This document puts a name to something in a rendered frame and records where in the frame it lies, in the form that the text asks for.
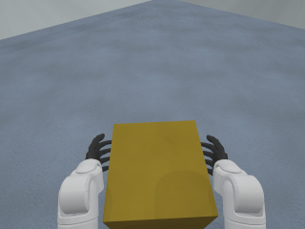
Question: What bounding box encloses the carton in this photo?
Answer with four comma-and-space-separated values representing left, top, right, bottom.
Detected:
102, 120, 218, 229

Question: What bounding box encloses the robot right forearm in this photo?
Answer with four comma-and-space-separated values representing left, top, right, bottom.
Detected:
213, 159, 266, 229

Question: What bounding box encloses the robot left hand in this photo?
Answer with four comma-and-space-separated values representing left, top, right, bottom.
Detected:
85, 134, 112, 172

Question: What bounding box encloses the robot left forearm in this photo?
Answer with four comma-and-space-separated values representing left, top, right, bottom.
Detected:
57, 158, 104, 229

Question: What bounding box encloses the robot right hand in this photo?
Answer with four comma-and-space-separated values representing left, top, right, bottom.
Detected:
200, 135, 228, 176

